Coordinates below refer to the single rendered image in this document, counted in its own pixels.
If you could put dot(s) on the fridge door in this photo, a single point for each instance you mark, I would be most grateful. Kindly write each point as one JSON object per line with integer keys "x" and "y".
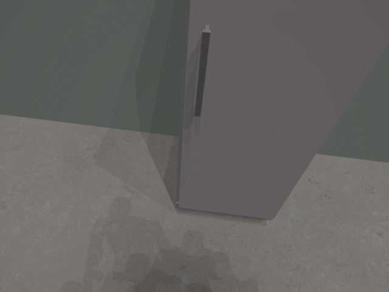
{"x": 279, "y": 75}

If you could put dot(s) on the handle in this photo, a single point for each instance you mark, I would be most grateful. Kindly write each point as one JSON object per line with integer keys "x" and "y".
{"x": 202, "y": 69}

